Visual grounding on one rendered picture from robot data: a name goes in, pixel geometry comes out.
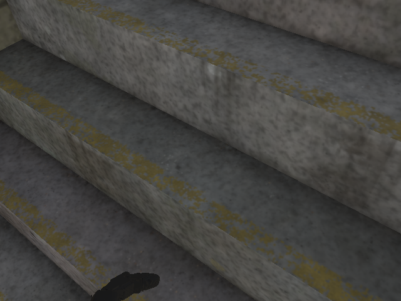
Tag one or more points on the left robot hand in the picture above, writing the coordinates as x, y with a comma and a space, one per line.
124, 285

